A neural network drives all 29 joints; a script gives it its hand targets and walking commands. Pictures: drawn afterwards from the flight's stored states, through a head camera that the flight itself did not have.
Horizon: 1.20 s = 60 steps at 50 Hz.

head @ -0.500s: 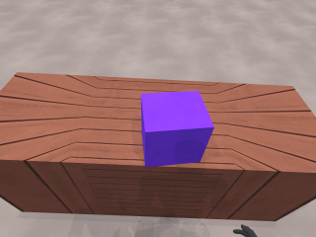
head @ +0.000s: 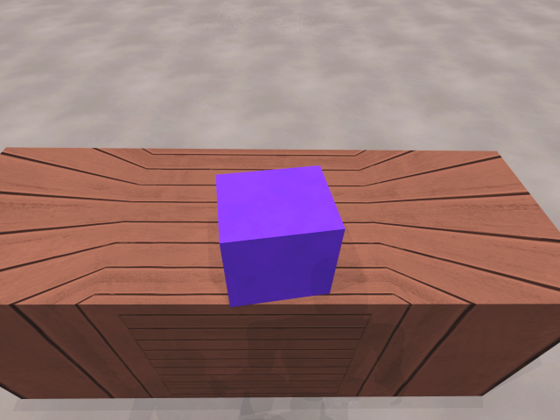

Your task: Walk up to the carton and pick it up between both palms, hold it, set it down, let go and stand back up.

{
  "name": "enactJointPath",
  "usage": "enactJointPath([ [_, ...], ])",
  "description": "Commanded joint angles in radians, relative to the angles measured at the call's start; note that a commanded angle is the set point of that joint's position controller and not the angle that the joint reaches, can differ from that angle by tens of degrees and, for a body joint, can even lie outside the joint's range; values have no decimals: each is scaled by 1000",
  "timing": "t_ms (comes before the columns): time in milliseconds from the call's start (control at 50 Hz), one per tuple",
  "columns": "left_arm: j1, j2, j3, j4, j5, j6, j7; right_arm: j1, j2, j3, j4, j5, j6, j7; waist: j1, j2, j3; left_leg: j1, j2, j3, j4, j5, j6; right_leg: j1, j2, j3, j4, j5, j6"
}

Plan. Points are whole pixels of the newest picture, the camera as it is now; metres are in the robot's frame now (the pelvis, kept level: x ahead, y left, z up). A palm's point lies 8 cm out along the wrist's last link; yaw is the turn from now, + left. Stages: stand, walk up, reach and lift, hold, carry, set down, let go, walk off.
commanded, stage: walk up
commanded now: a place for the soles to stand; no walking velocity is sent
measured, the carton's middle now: (275, 236) +0.48 +0.04 -0.04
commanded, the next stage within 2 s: reach and lift in 1.90 s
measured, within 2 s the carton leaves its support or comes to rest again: neither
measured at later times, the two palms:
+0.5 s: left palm out of the picture +0.14 +0.25 -0.10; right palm (454, 415) +0.19 -0.25 -0.09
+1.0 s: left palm out of the picture +0.14 +0.26 -0.10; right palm (454, 416) +0.20 -0.25 -0.10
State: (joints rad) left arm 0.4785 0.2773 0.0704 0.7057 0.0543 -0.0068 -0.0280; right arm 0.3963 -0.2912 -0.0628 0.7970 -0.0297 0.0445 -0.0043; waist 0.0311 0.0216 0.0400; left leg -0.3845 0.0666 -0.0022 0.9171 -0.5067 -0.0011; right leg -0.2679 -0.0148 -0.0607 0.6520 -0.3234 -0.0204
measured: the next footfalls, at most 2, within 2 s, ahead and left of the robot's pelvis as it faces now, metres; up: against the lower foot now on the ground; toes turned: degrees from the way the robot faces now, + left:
left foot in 0.20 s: +0.14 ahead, +0.12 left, +0.00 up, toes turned +2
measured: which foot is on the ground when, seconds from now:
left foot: up 0.00-0.18, down 0.20-1.00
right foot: down 0.00-1.00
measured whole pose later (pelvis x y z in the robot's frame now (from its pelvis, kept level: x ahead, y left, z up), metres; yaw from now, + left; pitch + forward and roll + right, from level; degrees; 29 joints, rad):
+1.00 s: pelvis +0.08 +0.00 +0.00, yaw +4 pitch -2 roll +0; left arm 0.32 0.27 0.01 0.68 0.01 0.03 -0.02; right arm 0.27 -0.25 -0.01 0.69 -0.01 0.01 0.00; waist 0.00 0.00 0.06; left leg -0.31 0.00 -0.02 0.63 -0.29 -0.01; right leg -0.13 -0.02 -0.10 0.58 -0.42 -0.01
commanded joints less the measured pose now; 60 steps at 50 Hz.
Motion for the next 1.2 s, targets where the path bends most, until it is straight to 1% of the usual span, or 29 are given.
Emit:
enactJointPath([
  [0,-21,210,50,-62,-1,-9,39,-42,-102,-17,-145,10,-31,5,-9,-99,176,-286,4,-77,169,59,2,-35,-326,488,-491,-476,-229],
  [20,-50,194,39,-65,-3,-10,37,-7,-104,-22,-135,-1,-38,7,-22,-123,149,-227,8,-62,102,88,-3,-37,-290,400,-473,-394,-205],
  [60,-53,174,22,-47,-7,-15,33,-8,-75,-15,-141,-5,-53,14,-13,-166,116,-111,-2,-9,-51,113,-19,-38,-241,259,-420,-139,-189],
  [100,-37,182,14,-33,-18,-12,30,-33,-46,-5,-164,-3,-61,10,-6,-170,80,5,-29,44,-192,149,-19,-28,-221,173,-320,150,-179],
  [120,-32,186,8,-30,-24,-8,28,-24,-41,-5,-169,-4,-65,4,-18,-156,47,86,-46,62,-258,210,-11,-35,-215,150,-258,257,-165],
  [140,-45,186,-4,-38,-33,-4,26,5,-50,-7,-173,-6,-69,-3,-41,-129,22,182,-55,63,-346,316,1,-71,-211,132,-193,319,-138],
  [160,-53,177,-14,-49,-43,-2,23,24,-73,-10,-179,-6,-75,-9,-58,-89,9,250,-53,31,-418,406,21,-107,-197,125,-149,299,-96],
  [180,-32,148,-28,-60,-49,-2,19,47,-104,-15,-185,-13,-82,-15,-63,-32,-29,323,27,-79,-451,441,53,-150,-163,91,-65,193,-49],
  [200,27,101,-45,-76,-54,1,16,33,-180,-26,-198,-10,-82,-19,-36,73,-72,302,209,-350,-511,386,141,-168,-61,32,57,-23,8],
  [220,52,100,-42,-60,-42,20,27,27,-205,-34,-188,9,-68,-20,-32,88,-66,183,276,-432,-563,264,235,-89,-22,31,94,-205,19],
  [240,31,109,-33,-59,-34,30,30,-2,-188,-26,-183,16,-59,-20,-34,98,-16,123,244,-406,-573,197,241,-85,-22,55,74,-212,17],
  [260,31,107,-32,-57,-35,26,29,-50,-177,-14,-188,15,-52,-20,-16,109,9,85,201,-341,-558,198,207,-64,-34,65,-17,-132,15],
  [280,44,112,-30,-53,-36,14,26,-104,-161,-3,-201,15,-46,-18,9,104,13,30,146,-256,-526,216,148,3,-55,80,-133,-29,7],
  [300,34,134,-26,-55,-32,1,23,-119,-130,9,-211,21,-44,-12,5,83,12,5,81,-170,-482,237,85,31,-84,133,-219,11,-10],
  [320,-2,167,-17,-56,-36,-9,22,-106,-93,20,-208,24,-45,-8,-17,23,20,44,19,-98,-410,301,44,5,-124,188,-260,48,-30],
  [340,-41,180,-18,-60,-48,-13,21,-96,-75,28,-200,24,-50,-7,-32,-15,18,97,-11,-58,-376,389,25,-16,-138,187,-261,126,-40],
  [360,-55,169,-22,-65,-52,-16,22,-100,-78,29,-195,21,-56,-7,-31,-5,-2,132,-5,-53,-376,481,28,0,-131,155,-233,217,-37],
  [400,-41,149,-28,-69,-48,-16,26,-99,-95,25,-190,16,-67,-5,-22,-8,-69,185,25,-67,-356,649,56,58,-107,97,-175,353,-20],
  [420,-46,150,-27,-73,-46,-14,26,-97,-96,24,-189,14,-70,-6,-24,-26,-95,199,33,-69,-344,696,67,77,-103,80,-158,378,-17],
  [460,-70,146,-23,-89,-44,-6,26,-107,-97,25,-194,14,-68,-7,-23,-34,-107,198,39,-66,-331,728,76,96,-97,62,-140,385,-16],
  [580,-112,143,-17,-118,-47,11,22,-146,-101,20,-209,17,-53,-7,-21,-26,-64,167,22,-56,-326,629,66,63,-102,60,-163,289,-25],
  [760,-147,144,-11,-128,-46,12,18,-153,-104,12,-211,17,-57,-3,-26,-12,-60,171,21,-71,-337,620,69,72,-103,45,-168,237,-29],
  [840,-145,147,-9,-124,-47,13,17,-148,-107,9,-208,16,-56,-3,-28,-24,-53,171,15,-73,-341,596,65,66,-103,38,-180,200,-30],
  [960,-137,146,-9,-115,-45,15,18,-140,-109,7,-203,16,-56,-4,-27,-13,-40,158,9,-85,-349,569,65,72,-107,33,-190,161,-31],
  [1020,-132,148,-8,-110,-45,15,19,-137,-106,7,-200,16,-56,-4,-26,-25,-36,162,0,-87,-350,543,61,62,-111,28,-199,133,-32],
  [1040,-132,147,-8,-109,-45,16,19,-131,-108,5,-199,16,-56,-4,-29,-18,-33,165,1,-91,-355,543,61,57,-112,25,-196,125,-33],
  [1060,-123,137,-13,-117,-44,10,22,-147,-112,10,-182,20,-50,0,-22,20,-26,155,-10,-88,-349,575,62,67,-125,40,-212,156,-27],
  [1140,-120,153,-12,-115,-46,5,26,-148,-95,15,-166,20,-44,6,-28,-28,-18,159,-20,-93,-356,562,56,63,-134,29,-229,145,-27],
  [1180,-116,151,-13,-113,-45,6,26,-145,-99,13,-156,21,-45,6,-30,-27,-19,167,-21,-101,-366,565,57,61,-132,16,-228,131,-27],
])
